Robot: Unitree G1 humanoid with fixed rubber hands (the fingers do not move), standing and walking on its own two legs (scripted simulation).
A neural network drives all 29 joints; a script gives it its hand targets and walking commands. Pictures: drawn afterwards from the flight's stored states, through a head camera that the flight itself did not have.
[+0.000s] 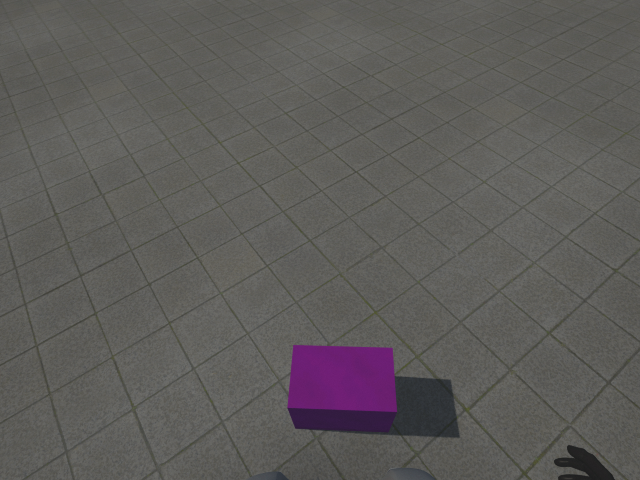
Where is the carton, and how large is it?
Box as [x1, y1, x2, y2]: [287, 345, 396, 431]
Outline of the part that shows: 293,345 287,407 295,428 388,431 396,412 392,348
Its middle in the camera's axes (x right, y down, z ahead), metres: +0.06 +0.41 +1.08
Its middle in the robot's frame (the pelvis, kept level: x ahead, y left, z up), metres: +0.42 -0.02 -0.64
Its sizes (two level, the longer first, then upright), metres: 0.268 0.163 0.216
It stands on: the floor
